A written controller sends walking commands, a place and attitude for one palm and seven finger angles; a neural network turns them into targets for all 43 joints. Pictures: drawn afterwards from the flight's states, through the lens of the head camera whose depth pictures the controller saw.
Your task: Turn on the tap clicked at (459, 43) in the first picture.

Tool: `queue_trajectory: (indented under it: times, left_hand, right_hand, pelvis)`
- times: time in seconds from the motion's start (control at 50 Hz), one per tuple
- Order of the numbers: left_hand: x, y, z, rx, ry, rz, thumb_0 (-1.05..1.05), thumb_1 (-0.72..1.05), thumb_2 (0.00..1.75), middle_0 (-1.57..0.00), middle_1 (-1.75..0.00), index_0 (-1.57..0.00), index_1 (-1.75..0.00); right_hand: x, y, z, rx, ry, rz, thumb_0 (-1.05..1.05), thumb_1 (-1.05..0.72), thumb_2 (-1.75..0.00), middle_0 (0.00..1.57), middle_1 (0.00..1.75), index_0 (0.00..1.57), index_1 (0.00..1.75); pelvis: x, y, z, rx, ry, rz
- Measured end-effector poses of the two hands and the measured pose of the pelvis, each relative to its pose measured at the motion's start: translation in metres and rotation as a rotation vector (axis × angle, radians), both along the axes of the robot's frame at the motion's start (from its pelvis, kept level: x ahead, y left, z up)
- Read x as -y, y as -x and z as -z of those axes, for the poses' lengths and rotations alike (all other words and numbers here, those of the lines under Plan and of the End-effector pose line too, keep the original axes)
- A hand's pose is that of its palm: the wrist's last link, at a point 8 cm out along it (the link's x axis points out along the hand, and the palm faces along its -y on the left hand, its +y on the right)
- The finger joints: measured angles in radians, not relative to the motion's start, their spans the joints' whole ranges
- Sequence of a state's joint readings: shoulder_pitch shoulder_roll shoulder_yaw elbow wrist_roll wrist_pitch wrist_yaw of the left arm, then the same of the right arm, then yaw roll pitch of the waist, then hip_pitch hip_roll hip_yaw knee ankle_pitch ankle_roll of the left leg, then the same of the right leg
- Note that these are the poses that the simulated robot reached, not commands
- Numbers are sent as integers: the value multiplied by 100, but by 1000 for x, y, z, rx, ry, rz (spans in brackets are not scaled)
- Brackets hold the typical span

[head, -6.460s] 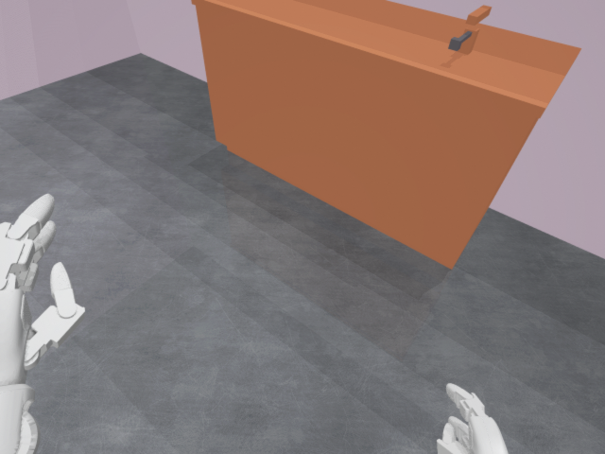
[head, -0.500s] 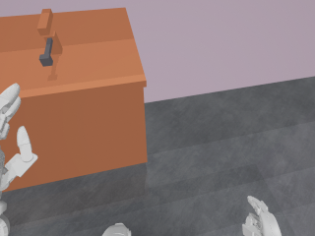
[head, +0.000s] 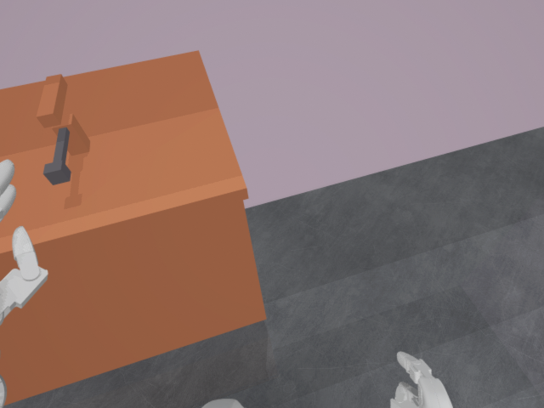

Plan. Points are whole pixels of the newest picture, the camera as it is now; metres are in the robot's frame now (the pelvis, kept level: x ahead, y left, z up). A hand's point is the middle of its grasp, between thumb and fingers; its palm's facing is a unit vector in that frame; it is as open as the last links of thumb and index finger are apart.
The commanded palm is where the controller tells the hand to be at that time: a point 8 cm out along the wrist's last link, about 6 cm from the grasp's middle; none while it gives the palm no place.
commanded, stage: come to a stop and stand still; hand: left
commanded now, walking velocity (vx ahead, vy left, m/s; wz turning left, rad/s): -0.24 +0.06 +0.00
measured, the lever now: (57, 172) +0.45 +0.40 +0.09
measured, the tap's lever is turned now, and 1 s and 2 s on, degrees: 0 0 0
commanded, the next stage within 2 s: look again from close up in 1.24 s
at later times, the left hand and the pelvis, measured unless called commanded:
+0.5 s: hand (31, 282) +0.21 +0.25 +0.18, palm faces +0.36 -0.84 -0.40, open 7.4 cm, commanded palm +0.16 +0.30 +0.18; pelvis -0.01 +0.02 +0.01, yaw -2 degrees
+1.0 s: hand (22, 322) +0.17 +0.26 +0.16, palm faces +0.36 -0.84 -0.41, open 7.4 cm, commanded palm +0.13 +0.30 +0.18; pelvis -0.04 +0.02 +0.00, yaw -1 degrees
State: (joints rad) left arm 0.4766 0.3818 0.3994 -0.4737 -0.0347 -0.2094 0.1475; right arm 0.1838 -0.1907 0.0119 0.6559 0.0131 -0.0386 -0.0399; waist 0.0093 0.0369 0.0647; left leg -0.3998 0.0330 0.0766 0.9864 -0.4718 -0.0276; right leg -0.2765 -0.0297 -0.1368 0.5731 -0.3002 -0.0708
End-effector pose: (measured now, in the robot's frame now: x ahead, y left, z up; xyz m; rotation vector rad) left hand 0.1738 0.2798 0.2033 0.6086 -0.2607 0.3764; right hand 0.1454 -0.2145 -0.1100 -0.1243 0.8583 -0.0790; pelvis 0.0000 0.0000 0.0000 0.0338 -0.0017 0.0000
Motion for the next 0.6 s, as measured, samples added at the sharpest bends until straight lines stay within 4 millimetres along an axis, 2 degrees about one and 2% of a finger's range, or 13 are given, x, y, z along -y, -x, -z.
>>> queue_trajectory:
  times: [0.08,0.16,0.22,0.3,0.38,0.46,0.52,0.6]
  left_hand:
    - [-5,-11,16,-50,71,-15,1,89,90,-21,-30,-21,-30]
    - [-2,-18,24,-37,120,54,1,89,90,-21,-30,-21,-30]
    - [-8,-19,20,24,115,117,2,89,90,-21,-30,-22,-30]
    - [-25,-18,10,90,73,125,2,88,90,-22,-30,-22,-30]
    - [-35,-12,3,88,80,76,1,89,90,-21,-30,-22,-30]
    - [-24,-1,5,52,111,76,1,89,90,-21,-30,-21,-30]
    - [-9,9,12,6,112,81,1,89,90,-21,-30,-21,-30]
    - [7,19,19,-43,121,73,1,89,90,-21,-30,-21,-30]
  right_hand:
    - [17,-13,-19,38,74,24,1,-91,-90,20,30,20,30]
    - [24,-27,-37,88,158,34,1,-91,-90,20,30,20,30]
    - [19,-35,-45,128,207,48,1,-91,-90,20,30,20,30]
    - [-2,-37,-54,151,185,41,1,-91,-90,20,30,20,30]
    - [-28,-31,-53,163,108,-11,1,-91,-90,20,30,20,30]
    - [-42,-16,-46,159,31,-37,1,-91,-90,20,30,20,30]
    - [-41,-3,-36,149,-7,-37,1,-91,-90,20,30,20,30]
    - [-24,18,-23,100,-12,-21,1,-90,-90,21,30,21,30]
  pelvis:
    - [-5,-7,-6,9,-12,5]
    - [-15,-10,-4,20,9,4]
    - [-26,-13,4,32,42,9]
    - [-30,-10,2,27,26,26]
    - [-31,-2,-5,16,54,21]
    - [-26,8,-7,8,59,30]
    - [-17,16,-3,6,42,35]
    - [-6,26,-2,24,50,24]
